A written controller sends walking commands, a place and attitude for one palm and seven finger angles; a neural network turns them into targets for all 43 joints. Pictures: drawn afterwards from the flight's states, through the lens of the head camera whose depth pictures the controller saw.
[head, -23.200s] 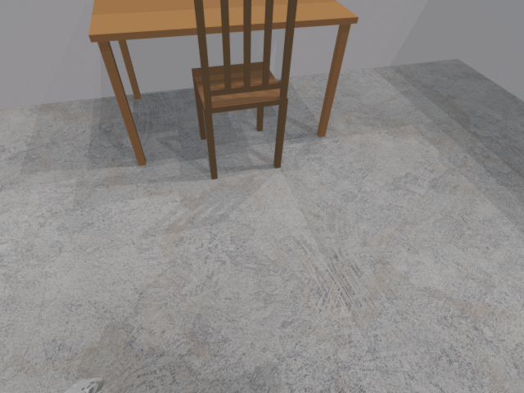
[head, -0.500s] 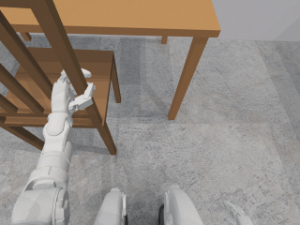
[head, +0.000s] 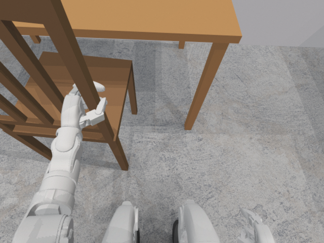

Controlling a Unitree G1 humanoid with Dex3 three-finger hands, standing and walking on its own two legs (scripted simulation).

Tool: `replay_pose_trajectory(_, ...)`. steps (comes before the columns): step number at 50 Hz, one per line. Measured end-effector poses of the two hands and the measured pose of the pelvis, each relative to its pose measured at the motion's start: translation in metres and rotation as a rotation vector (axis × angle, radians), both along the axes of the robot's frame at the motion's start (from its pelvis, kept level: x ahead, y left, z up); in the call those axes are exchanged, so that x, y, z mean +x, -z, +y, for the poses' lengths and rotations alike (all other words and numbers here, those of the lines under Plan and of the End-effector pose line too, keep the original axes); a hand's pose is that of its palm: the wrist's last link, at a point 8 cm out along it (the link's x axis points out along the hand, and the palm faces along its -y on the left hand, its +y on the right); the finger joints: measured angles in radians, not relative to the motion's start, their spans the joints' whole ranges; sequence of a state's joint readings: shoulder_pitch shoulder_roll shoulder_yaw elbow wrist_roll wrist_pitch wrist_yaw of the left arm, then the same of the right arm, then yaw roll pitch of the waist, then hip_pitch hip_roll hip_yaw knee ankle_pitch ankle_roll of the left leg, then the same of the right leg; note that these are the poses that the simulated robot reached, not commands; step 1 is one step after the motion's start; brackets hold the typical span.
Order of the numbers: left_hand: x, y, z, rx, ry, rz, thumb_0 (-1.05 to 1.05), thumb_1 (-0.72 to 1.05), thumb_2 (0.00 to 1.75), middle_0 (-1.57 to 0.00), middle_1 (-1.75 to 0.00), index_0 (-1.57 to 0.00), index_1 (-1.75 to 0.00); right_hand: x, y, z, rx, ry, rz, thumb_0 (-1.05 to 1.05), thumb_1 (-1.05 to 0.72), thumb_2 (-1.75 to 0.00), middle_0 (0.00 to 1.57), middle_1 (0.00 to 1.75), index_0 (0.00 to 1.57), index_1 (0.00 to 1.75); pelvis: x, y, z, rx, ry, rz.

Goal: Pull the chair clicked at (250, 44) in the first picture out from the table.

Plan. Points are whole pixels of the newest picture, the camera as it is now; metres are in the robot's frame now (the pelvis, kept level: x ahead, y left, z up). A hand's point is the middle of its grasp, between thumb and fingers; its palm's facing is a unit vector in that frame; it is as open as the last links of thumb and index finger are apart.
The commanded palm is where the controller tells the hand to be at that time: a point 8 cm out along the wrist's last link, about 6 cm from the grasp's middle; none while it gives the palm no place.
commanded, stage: step backward, pulling the chair out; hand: left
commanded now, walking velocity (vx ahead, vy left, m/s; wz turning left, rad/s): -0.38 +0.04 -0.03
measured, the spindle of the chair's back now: (13, 85) +0.46 +0.36 +0.06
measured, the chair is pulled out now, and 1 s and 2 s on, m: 0.03 0.15 0.22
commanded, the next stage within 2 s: none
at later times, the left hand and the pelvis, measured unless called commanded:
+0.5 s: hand (104, 122) +0.38 +0.14 +0.03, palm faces +0.02 -0.99 -0.12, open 5.8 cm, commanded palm +0.37 +0.19 +0.03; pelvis +0.00 +0.01 +0.08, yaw -3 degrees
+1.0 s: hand (122, 151) +0.31 +0.09 +0.03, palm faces -0.09 -0.98 -0.16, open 5.8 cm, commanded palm +0.32 +0.14 +0.04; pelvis -0.05 +0.01 +0.09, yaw -2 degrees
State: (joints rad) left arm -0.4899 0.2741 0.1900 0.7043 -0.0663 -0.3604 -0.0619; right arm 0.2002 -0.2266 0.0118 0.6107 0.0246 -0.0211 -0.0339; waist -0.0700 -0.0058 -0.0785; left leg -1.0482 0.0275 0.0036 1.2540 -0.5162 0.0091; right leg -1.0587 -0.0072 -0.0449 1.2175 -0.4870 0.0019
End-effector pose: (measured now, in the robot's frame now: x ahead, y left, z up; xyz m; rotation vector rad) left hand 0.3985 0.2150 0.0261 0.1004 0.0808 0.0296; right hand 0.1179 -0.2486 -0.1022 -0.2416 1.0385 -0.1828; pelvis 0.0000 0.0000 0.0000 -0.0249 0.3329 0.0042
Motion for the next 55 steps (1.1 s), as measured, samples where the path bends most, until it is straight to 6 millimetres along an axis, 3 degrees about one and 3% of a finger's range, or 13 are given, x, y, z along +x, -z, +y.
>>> replay_pose_trajectory(7, -0.010, -0.014, -0.004, -0.046, -0.107, 0.225, 0.05, 0.64, 0.78, -0.32, -1.16, -0.44, -1.45, -0.016, -0.055, 0.009, -0.014, 0.087, 0.057, 0.00, -0.90, -0.90, 0.21, 0.30, 0.20, 0.30, 0.012, -0.053, 0.008, 0.004, 0.009, -0.064)
replay_pose_trajectory(15, -0.009, -0.020, -0.011, -0.001, -0.054, 0.317, 0.07, 0.63, 0.73, -0.33, -1.11, -0.48, -1.45, -0.042, -0.084, -0.003, -0.097, 0.152, 0.112, 0.00, -0.90, -0.90, 0.21, 0.30, 0.20, 0.30, 0.011, -0.075, 0.018, -0.016, 0.028, -0.106)
replay_pose_trajectory(22, -0.024, -0.021, -0.016, 0.010, -0.031, 0.335, 0.08, 0.63, 0.73, -0.32, -1.12, -0.49, -1.45, -0.062, -0.080, -0.002, -0.064, 0.198, 0.124, 0.00, -0.90, -0.90, 0.20, 0.30, 0.20, 0.30, 0.003, -0.080, 0.017, -0.006, 0.056, -0.145)
replay_pose_trajectory(29, -0.048, -0.022, -0.029, 0.017, -0.040, 0.346, 0.08, 0.61, 0.75, -0.33, -1.10, -0.49, -1.45, -0.069, -0.068, 0.001, -0.005, 0.182, 0.134, 0.00, -0.90, -0.90, 0.21, 0.30, 0.20, 0.30, -0.008, -0.082, 0.003, -0.001, 0.054, -0.167)
replay_pose_trajectory(37, -0.067, -0.023, -0.052, 0.032, -0.047, 0.355, 0.07, 0.61, 0.73, -0.34, -1.10, -0.49, -1.45, -0.072, -0.067, -0.018, -0.013, 0.166, 0.094, 0.00, -0.90, -0.90, 0.21, 0.30, 0.20, 0.30, -0.028, -0.083, -0.012, 0.014, 0.026, -0.182)
replay_pose_trajectory(45, -0.086, -0.025, -0.066, 0.064, 0.022, 0.384, 0.06, 0.60, 0.70, -0.33, -1.15, -0.50, -1.45, -0.088, -0.082, -0.032, -0.084, 0.177, 0.078, 0.00, -0.90, -0.90, 0.20, 0.30, 0.20, 0.30, -0.045, -0.088, 0.000, 0.012, 0.015, -0.215)
replay_pose_trajectory(55, -0.110, -0.025, -0.066, 0.067, 0.072, 0.399, 0.07, 0.60, 0.72, -0.30, -1.21, -0.50, -1.45, -0.099, -0.080, -0.002, -0.043, 0.185, 0.024, 0.00, -0.90, -0.90, 0.20, 0.30, 0.20, 0.30, -0.057, -0.089, 0.009, 0.015, 0.063, -0.260)
